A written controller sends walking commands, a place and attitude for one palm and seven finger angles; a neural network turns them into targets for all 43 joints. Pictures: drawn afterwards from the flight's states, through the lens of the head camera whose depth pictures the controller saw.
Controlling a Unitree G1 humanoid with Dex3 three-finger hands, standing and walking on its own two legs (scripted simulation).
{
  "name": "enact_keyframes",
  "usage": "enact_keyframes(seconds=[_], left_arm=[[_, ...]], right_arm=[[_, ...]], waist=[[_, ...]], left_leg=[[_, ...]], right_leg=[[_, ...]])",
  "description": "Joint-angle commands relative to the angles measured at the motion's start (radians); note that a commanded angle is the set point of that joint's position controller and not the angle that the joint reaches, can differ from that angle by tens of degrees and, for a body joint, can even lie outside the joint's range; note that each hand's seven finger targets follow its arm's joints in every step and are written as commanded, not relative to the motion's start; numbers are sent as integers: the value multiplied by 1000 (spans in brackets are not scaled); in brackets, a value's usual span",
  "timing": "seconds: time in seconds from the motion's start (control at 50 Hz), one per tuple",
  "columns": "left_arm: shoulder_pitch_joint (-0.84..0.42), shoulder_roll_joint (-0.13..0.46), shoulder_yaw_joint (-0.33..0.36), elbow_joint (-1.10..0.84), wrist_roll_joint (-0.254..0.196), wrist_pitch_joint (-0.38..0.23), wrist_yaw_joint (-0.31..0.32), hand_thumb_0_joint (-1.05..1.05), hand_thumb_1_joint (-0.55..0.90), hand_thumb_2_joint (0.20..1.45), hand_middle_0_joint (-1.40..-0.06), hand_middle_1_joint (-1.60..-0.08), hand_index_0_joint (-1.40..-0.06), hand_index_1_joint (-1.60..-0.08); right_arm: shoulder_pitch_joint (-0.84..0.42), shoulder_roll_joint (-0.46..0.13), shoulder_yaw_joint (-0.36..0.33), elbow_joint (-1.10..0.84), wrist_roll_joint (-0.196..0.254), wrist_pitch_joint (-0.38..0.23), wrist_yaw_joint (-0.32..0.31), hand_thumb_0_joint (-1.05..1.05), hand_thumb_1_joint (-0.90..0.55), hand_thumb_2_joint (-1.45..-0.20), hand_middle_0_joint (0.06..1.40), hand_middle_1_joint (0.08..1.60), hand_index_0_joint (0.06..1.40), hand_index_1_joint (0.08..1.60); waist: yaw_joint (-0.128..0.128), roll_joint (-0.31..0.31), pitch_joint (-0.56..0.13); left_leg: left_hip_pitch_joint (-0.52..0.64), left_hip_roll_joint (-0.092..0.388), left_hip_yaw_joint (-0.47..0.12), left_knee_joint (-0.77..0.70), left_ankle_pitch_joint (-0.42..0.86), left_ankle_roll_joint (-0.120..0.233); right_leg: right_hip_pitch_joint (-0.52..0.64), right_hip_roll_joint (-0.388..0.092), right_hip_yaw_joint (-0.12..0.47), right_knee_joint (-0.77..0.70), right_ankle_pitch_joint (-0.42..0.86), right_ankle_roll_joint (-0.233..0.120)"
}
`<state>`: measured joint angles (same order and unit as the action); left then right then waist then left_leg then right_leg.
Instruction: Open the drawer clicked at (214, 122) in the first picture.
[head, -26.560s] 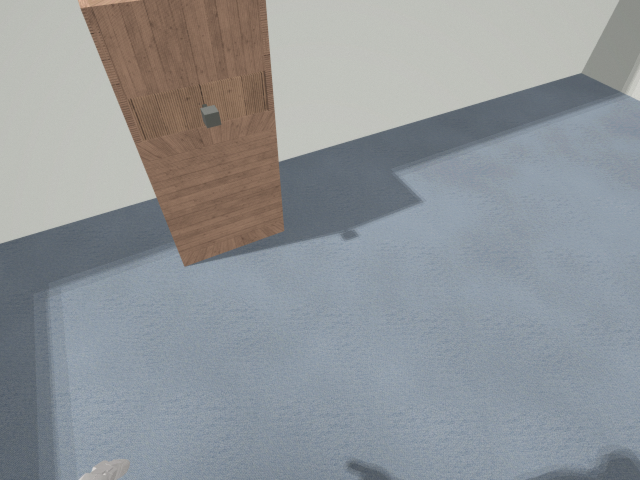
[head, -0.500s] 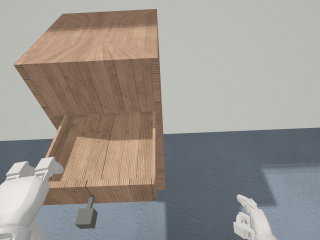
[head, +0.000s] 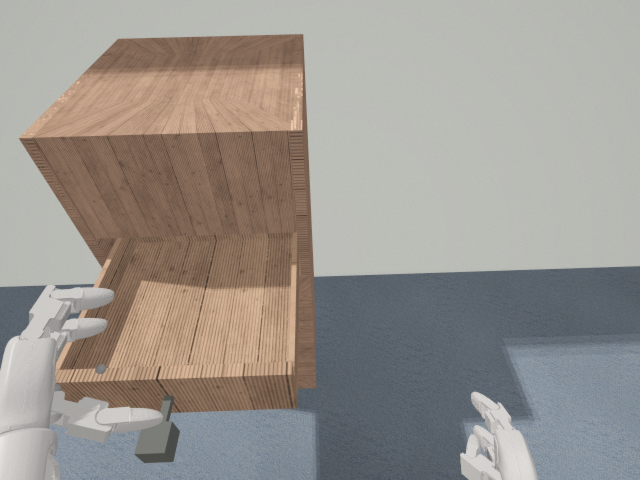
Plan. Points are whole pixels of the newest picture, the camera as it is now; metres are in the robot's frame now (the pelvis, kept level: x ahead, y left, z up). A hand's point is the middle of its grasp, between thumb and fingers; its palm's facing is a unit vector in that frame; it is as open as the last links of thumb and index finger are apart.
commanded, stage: draw the hand back to the body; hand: left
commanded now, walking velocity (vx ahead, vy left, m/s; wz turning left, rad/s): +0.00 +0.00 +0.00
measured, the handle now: (162, 426) +0.21 +0.27 -0.12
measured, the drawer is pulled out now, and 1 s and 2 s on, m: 0.29 0.29 0.29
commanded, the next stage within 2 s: step back with the hand held close in 0.80 s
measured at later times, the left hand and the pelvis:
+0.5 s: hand (99, 343) +0.19 +0.23 +0.16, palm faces +0.40 -0.82 -0.40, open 9.5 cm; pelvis +0.01 -0.01 +0.01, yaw +0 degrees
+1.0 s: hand (75, 337) +0.18 +0.25 +0.18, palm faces +0.41 -0.81 -0.42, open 7.4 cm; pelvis -0.01 +0.00 +0.01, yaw +1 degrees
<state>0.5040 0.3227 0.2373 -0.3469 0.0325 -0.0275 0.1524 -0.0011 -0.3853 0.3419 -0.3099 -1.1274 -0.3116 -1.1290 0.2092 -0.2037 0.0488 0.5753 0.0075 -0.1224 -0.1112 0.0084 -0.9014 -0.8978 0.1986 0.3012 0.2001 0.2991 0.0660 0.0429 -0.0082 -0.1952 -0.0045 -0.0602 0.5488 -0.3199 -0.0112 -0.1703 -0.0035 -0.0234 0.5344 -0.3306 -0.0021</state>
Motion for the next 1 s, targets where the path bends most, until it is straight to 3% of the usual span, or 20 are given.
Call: enact_keyframes(seconds=[0.0, 0.02, 0.12, 0.22, 0.3, 0.32, 0.38, 0.46, 0.48, 0.52, 0.58, 0.64, 0.74, 0.8, 0.84, 0.88, 0.9, 0.92, 0.96, 0.98], left_arm=[[-57, 168, 111, -282, -62, -96, 15, 0, -115, 465, -273, -952, -273, -952], [-51, 166, 117, -271, -63, -96, 9, 0, -80, 480, -270, -930, -270, -930], [-4, 167, 157, -242, -81, -106, -14, 0, 95, 555, -257, -817, -257, -817], [10, 148, 145, -285, -91, -118, -30, 0, 270, 630, -245, -705, -245, -705], [4, 163, 153, -320, -89, -120, -25, 0, 410, 690, -235, -615, -235, -615], [-14, 164, 145, -349, -87, -121, -26, 0, 445, 705, -232, -592, -232, -592], [-18, 177, 163, -351, -88, -121, -20, 0, 550, 750, -225, -525, -225, -525], [-46, 168, 165, -314, -92, -119, -22, 0, 690, 810, -215, -435, -215, -435], [-59, 168, 161, -340, -94, -122, -24, 0, 725, 825, -213, -413, -213, -413], [-49, 147, 149, -301, -93, -117, -29, 0, 795, 855, -207, -367, -207, -367], [-44, 157, 159, -311, -98, -123, -32, 0, 900, 900, -200, -300, -200, -300], [-52, 158, 154, -321, -97, -121, -36, 0, 900, 900, -200, -300, -200, -300], [-59, 173, 164, -361, -93, -126, -30, 0, 900, 900, -200, -300, -200, -300], [-39, 162, 161, -334, -92, -123, -28, 0, 900, 900, -200, -300, -200, -300], [-56, 169, 164, -358, -92, -126, -27, 0, 900, 900, -200, -300, -200, -300], [-44, 160, 158, -342, -91, -125, -26, 0, 900, 900, -200, -300, -200, -300], [-154, 266, 272, -446, -89, -164, -21, 0, 900, 900, -200, -300, -200, -300], [-153, 272, 284, -426, -83, -182, -25, 0, 900, 900, -200, -300, -200, -300], [-17, 186, 216, -335, -79, -178, -35, 0, 900, 900, -200, -300, -200, -300], [33, 159, 197, -329, -77, -181, -39, 0, 900, 900, -200, -300, -200, -300]], right_arm=[[-137, -96, -41, -137, -6, -109, -4, 0, -900, -900, 200, 300, 200, 300], [-146, -97, -45, -129, -7, -111, 0, 0, -900, -900, 200, 300, 200, 300], [-157, -91, -60, -114, -8, -100, 13, 0, -900, -900, 200, 300, 200, 300], [-165, -91, -69, -117, -4, -87, 19, 0, -900, -900, 200, 300, 200, 300], [-163, -95, -74, -115, -6, -88, 18, 0, -900, -900, 200, 300, 200, 300], [-163, -98, -74, -118, -5, -88, 17, 0, -900, -900, 200, 300, 200, 300], [-164, -93, -73, -117, -3, -87, 16, 0, -900, -900, 200, 300, 200, 300], [-170, -90, -67, -112, -4, -78, 13, 0, -900, -900, 200, 300, 200, 300], [-174, -92, -68, -121, -1, -78, 14, 0, -900, -900, 200, 300, 200, 300], [-176, -89, -67, -117, -2, -73, 14, 0, -900, -900, 200, 300, 200, 300], [-178, -91, -68, -123, -3, -72, 18, 0, -900, -900, 200, 300, 200, 300], [-182, -89, -66, -127, -3, -72, 21, 0, -900, -900, 200, 300, 200, 300], [-177, -90, -65, -128, -6, -82, 22, 0, -900, -900, 200, 300, 200, 300], [-175, -89, -65, -121, -6, -80, 21, 0, -900, -900, 200, 300, 200, 300], [-175, -91, -66, -123, -4, -86, 21, 0, -900, -900, 200, 300, 200, 300], [-175, -91, -66, -121, -4, -86, 23, 0, -900, -900, 200, 300, 200, 300], [-166, -122, -61, -163, 0, -52, 29, 0, -900, -900, 200, 300, 200, 300], [-168, -106, -62, -154, -2, -37, 26, 0, -900, -900, 200, 300, 200, 300], [-189, -116, -73, -150, -3, -15, 32, 0, -900, -900, 200, 300, 200, 300], [-176, -124, -78, -152, -4, -2, 37, 0, -900, -900, 200, 300, 200, 300]], waist=[[-8, 87, -41], [-6, 53, -12], [-1, -8, -30], [-9, 20, -80], [-11, -16, -111], [-15, 4, -116], [-11, -19, -113], [-13, -21, -34], [-11, -4, -50], [-11, 17, -14], [-7, -30, -51], [-6, 21, -48], [-7, 28, -71], [-8, 3, -57], [-9, 42, -60], [-7, 20, -52], [-39, -10, 66], [-41, -8, 59], [-46, -85, 36], [-50, -61, -7]], left_leg=[[54, -5, 45, -122, 274, 24], [38, -7, 43, -129, 281, 21], [54, -3, 57, -141, 345, 20], [92, -2, 74, -141, 372, 24], [118, -1, 76, -137, 399, 31], [121, -3, 76, -139, 406, 28], [127, -1, 72, -144, 397, 28], [108, -4, 67, -163, 329, 26], [121, 0, 67, -164, 327, 26], [102, -6, 67, -174, 309, 21], [112, 1, 61, -178, 314, 24], [110, -1, 61, -183, 307, 19], [118, -2, 57, -187, 309, 18], [113, -2, 59, -185, 306, 20], [113, -2, 56, -189, 305, 15], [111, -1, 53, -193, 304, 16], [-4, 12, 26, -155, 267, 36], [-21, 10, 21, -145, 241, 32], [-23, 10, 11, -132, 260, 33], [-17, 9, 12, -123, 293, 36]], right_leg=[[19, -2, -44, -128, 257, -14], [24, 5, -47, -148, 266, -15], [70, 7, -46, -162, 359, -9], [89, 2, -37, -173, 402, -2], [91, 1, -37, -172, 439, 5], [99, 0, -36, -175, 440, 3], [90, -1, -38, -173, 427, 5], [51, 6, -41, -201, 342, 4], [54, 3, -33, -200, 333, 3], [49, 6, -38, -213, 310, -1], [67, 4, -35, -203, 313, 2], [68, 4, -32, -209, 301, -1], [78, 6, -32, -211, 299, -4], [69, 10, -38, -212, 294, -3], [73, 7, -34, -213, 287, -6], [68, 9, -38, -210, 283, -6], [-24, -30, 3, -252, 303, 10], [-24, -51, 4, -252, 319, 4], [-26, -51, 2, -251, 308, 7], [-6, -51, -2, -235, 330, 5]])
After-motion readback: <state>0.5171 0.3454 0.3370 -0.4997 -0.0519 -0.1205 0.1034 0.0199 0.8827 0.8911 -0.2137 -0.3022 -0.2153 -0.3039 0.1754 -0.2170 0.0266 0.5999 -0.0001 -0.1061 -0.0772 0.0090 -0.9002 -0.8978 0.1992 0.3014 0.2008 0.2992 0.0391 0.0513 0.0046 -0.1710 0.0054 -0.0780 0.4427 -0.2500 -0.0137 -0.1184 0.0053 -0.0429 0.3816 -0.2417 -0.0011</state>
